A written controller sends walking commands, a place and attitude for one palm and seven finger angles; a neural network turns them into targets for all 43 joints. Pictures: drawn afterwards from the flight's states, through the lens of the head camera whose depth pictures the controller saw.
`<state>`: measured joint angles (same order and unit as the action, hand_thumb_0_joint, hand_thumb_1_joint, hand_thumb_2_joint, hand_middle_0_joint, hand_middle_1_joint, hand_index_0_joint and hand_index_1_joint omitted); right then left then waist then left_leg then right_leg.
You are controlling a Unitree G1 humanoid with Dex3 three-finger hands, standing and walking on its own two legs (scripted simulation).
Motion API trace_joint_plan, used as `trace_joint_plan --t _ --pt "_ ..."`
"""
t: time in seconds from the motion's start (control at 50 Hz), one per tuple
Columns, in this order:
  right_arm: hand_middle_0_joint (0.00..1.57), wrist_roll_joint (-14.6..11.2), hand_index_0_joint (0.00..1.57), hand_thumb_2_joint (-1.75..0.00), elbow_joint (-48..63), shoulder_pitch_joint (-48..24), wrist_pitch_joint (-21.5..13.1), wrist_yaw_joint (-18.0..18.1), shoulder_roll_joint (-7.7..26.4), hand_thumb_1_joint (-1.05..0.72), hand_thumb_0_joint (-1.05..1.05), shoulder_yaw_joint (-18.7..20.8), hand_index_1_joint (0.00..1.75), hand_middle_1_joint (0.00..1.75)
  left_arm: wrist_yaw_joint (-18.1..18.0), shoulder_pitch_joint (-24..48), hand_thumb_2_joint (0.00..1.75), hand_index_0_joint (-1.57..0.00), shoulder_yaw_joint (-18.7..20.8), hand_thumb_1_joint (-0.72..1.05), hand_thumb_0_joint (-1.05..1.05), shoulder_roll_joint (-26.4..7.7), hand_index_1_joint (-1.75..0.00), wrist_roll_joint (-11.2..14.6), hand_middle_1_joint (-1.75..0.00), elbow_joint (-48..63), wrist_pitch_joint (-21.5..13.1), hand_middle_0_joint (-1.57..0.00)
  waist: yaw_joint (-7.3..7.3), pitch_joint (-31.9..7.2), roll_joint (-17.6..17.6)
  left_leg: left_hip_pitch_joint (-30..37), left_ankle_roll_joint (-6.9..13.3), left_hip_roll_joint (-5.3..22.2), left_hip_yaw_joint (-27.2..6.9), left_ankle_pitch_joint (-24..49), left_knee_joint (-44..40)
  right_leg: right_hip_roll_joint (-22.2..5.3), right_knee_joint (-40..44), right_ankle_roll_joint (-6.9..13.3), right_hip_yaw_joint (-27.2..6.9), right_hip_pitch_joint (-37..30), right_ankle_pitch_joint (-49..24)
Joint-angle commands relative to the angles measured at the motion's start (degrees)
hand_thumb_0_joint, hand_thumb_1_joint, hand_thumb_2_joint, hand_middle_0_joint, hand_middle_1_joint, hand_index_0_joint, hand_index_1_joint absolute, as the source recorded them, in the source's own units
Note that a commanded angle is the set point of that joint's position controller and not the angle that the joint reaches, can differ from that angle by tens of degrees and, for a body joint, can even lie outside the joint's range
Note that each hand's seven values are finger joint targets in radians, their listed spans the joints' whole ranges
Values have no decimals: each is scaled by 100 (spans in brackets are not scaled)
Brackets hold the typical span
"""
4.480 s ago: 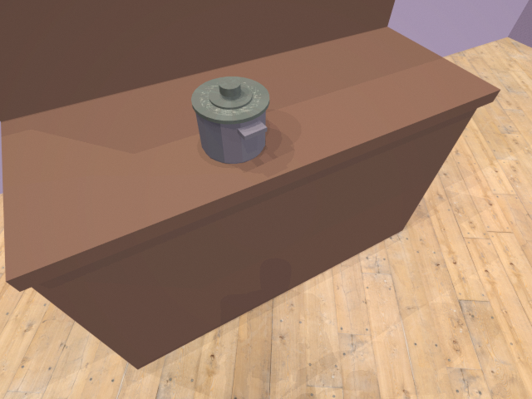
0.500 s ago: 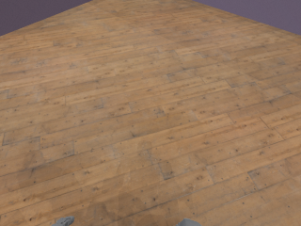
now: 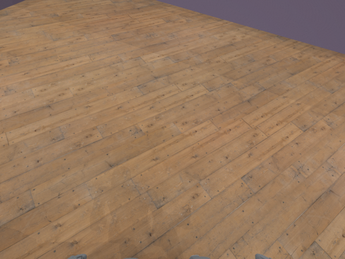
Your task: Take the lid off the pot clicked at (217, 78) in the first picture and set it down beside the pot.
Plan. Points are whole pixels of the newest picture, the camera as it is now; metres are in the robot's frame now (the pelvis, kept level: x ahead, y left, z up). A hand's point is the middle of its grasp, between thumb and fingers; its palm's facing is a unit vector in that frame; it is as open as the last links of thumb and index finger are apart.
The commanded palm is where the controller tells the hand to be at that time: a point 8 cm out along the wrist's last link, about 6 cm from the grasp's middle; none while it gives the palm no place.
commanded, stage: walk to a spot facing it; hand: left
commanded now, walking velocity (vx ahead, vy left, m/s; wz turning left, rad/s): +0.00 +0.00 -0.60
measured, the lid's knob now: out of the picture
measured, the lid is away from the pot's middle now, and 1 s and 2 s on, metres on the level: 0.00 0.00 0.00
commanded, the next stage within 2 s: turn to face it in 1.34 s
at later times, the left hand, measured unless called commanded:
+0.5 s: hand out of the picture +0.14 +0.13 -0.15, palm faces -0.29 -0.92 -0.27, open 7.3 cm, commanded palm none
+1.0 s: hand (116, 254) +0.15 +0.14 -0.17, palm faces -0.48 -0.86 -0.18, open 7.3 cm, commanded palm none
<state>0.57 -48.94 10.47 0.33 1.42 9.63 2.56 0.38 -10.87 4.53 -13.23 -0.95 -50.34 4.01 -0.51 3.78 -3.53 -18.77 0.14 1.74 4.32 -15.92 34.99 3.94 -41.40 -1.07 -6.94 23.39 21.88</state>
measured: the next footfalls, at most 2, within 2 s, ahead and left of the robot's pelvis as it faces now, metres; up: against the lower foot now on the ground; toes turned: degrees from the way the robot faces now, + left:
right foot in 0.44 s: -0.02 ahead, -0.14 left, +0.00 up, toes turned -22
left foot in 0.96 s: +0.13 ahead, +0.04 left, +0.00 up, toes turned -33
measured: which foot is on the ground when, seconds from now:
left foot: down 0.00-0.44, up 0.46-0.94, down 0.96-1.00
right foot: up 0.00-0.42, down 0.44-0.96, up 0.98-1.00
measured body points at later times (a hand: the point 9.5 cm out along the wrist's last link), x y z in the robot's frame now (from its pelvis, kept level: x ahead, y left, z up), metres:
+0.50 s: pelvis -0.02 -0.03 +0.00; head +0.01 -0.06 +0.45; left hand +0.15 +0.18 -0.13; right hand -0.08 -0.28 -0.16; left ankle +0.01 +0.10 -0.70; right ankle -0.05 -0.12 -0.73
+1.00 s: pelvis +0.03 -0.02 +0.00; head +0.07 +0.00 +0.45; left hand +0.18 +0.19 -0.16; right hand +0.00 -0.29 -0.10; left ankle +0.10 +0.06 -0.73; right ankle -0.05 -0.12 -0.71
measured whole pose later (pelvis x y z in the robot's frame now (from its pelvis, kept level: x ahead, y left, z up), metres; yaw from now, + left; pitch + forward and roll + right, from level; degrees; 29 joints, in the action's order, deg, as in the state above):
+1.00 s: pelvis +0.03 -0.02 +0.00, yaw -36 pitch +0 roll -1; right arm 0.9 -48.6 8.8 -1.2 0.9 10.6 2.5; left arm 1.0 -18.8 4.8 -13.4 -1.0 -54.2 2.4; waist -3.1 1.9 -3.5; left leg -16.7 0.4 0.6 3.0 -16.3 32.0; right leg 5.1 -41.2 0.3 -8.8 18.3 25.0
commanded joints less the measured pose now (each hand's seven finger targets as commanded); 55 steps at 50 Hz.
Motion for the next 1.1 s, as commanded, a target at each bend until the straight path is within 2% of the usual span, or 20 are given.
trace_joint_plan --t 0.0,0.04,0.1,0.24,0.32,0.38,0.4,0.42,0.44,0.46,0.48,0.56,0.78,0.84,0.88,0.9,0.94,0.96,0.98,1.08 --pt "20 88 20 -90 457 -4 -103 84 1078 -90 0 213 30 30 55 -175 90 -20 290 90 0 -644 -30 -94 -30 487 -146 -20 -53 -259 1508 386 606 2028 -1751 49 -2181 -363 -2558 -173 209 959 427" --pt "20 76 20 -90 464 -79 -126 97 984 -90 0 172 30 30 116 -202 90 -20 281 90 0 -574 -30 -85 -30 394 -109 -20 -71 -192 1291 537 494 1618 -918 570 -2040 -432 -2945 -258 342 1012 -60" --pt "20 41 20 -90 337 269 -133 104 940 -90 0 194 30 30 139 -166 90 -20 230 90 0 -440 -30 -51 -30 341 -82 -20 58 -342 1244 1102 512 1505 -388 1230 -1844 -525 -2754 -353 560 1093 -226" --pt "20 71 20 -90 8 804 -98 48 1122 -90 0 330 30 30 146 328 90 -20 118 90 0 -260 -30 -26 -30 468 -70 -20 359 -380 1331 1530 724 1927 -162 1573 -1739 -757 -1139 -324 951 685 296" --pt "20 89 20 -90 -74 787 -88 4 1264 -90 0 413 30 30 126 275 90 -20 76 90 0 -188 -30 -13 -30 447 -157 -20 356 -599 1564 1560 695 2056 148 2266 -1319 -647 -263 -178 1178 159 442" --pt "20 58 20 -90 -69 636 -65 -31 1311 -90 0 446 30 30 85 -252 90 -20 108 90 0 -314 -30 -6 -30 268 -246 -20 64 -896 1265 1234 295 1938 608 2134 -510 -505 1128 0 1344 -917 -585" --pt "20 17 20 -90 -36 651 -49 -58 1165 -90 0 428 30 30 44 -549 90 -20 157 90 0 -608 -30 -31 -30 184 -303 -20 -101 -985 703 618 -30 1748 796 1510 243 -767 1878 139 990 -1734 -1310" --pt "20 -6 20 -90 186 479 -8 -80 678 -90 0 303 30 30 -41 -851 90 -20 282 90 0 -1275 -30 -89 -30 101 -379 -20 -319 -805 -1275 -1063 -380 1015 977 -1265 1373 -2135 2407 657 -957 -2520 -2670" --pt "20 29 20 -90 392 3 51 -48 666 -90 0 240 30 30 -116 -1094 90 -20 361 90 0 -1544 -30 -6 -30 40 -337 -20 -520 -644 -1498 -1754 -455 547 342 -2228 2379 -2741 2260 1215 -1749 -2252 -3913" --pt "20 10 20 -90 380 -59 96 -29 735 -90 0 259 30 30 -149 -1073 90 -20 330 90 0 -1418 -30 22 -30 45 -328 -20 -429 -524 -864 -1804 -369 628 -194 -1871 2830 -2645 2231 1385 -1370 -1938 -3375" --pt "20 20 20 -90 301 -85 123 -34 761 -90 0 266 30 30 -173 -752 90 -20 332 90 0 -1249 -30 10 -30 81 -360 -20 -294 -444 -1201 -1887 -360 658 -351 -1560 2998 -2233 2337 1219 -1286 -1740 -2964" --pt "20 61 20 -90 -3 200 140 -57 800 -90 0 296 30 30 -143 -165 90 -20 193 90 0 -860 -30 34 -30 314 -408 -20 61 -440 -383 -1529 -562 529 -337 -488 3001 -1596 2120 1007 -629 -1563 -3220" --pt "20 60 20 -90 400 -544 -40 -119 761 -90 0 254 30 30 -60 -644 90 -20 252 90 0 -1046 -30 -8 -30 204 -475 -20 -248 -246 -377 -1308 -512 154 -409 -659 1418 -1588 2637 1335 -1931 -1567 -480" --pt "20 13 20 -90 434 -411 -147 -91 681 -90 0 230 30 30 -47 -569 90 -20 265 90 0 -1072 -30 -16 -30 224 -472 -20 -203 -317 -477 -553 -401 -79 -356 -808 505 -1499 2386 1298 -2043 -1303 -901" --pt "20 0 20 -90 286 68 -212 -47 666 -90 0 215 30 30 -26 -358 90 -20 264 90 0 -1028 -30 16 -30 248 -449 -20 47 -427 -479 510 -365 -234 -227 -188 -523 -1165 2025 1022 -1853 -775 -831" --pt "20 -9 20 -90 167 433 -252 -1 778 -90 0 232 30 30 -15 -284 90 -20 228 90 0 -858 -30 26 -30 264 -440 -20 211 -540 -184 1561 -318 -73 -329 55 -1174 -831 1565 761 -1604 -89 -558" --pt "20 73 20 -90 99 1152 -239 49 1731 -90 0 394 30 30 49 -329 90 -20 130 90 0 -338 -30 64 -30 475 -430 -20 482 -739 2204 2543 378 2408 -3067 -1136 -2298 261 -932 97 28 1691 1342" --pt "20 79 20 -90 135 1031 -159 50 1683 -90 0 355 30 30 66 -98 90 -20 182 90 0 -561 -30 -38 -30 495 -405 -20 482 -212 1593 1707 708 2674 -3077 -1281 -2419 -252 -1652 43 137 1654 1126" --pt "20 108 20 -90 235 620 -163 32 1308 -90 0 244 30 30 98 -291 90 -20 230 90 0 -622 -30 -76 -30 387 -380 -20 230 -19 1248 1274 697 2321 -2575 -919 -2445 -401 -1990 -15 197 1470 696" --pt "20 35 20 -90 150 463 -253 84 880 -90 0 78 30 30 158 -534 90 -20 173 90 0 -384 -30 -62 -30 90 -212 -20 -38 -102 1191 1142 380 1492 -475 2198 -1959 -561 -2720 -240 507 1177 -377"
